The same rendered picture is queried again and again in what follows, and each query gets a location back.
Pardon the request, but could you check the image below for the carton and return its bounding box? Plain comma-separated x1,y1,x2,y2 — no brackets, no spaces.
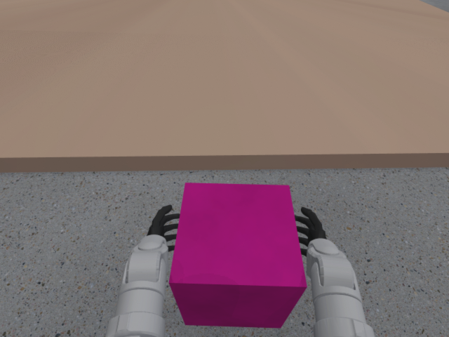
169,183,307,328

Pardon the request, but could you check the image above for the left robot forearm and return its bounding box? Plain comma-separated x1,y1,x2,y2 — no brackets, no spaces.
105,234,168,337

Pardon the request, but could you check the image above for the right robot forearm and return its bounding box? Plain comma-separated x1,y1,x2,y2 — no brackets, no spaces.
306,238,375,337

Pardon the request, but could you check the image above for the robot left hand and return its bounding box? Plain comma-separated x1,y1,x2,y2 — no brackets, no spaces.
147,205,180,252

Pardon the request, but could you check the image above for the robot right hand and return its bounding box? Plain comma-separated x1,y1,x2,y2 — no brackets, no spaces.
295,207,326,257

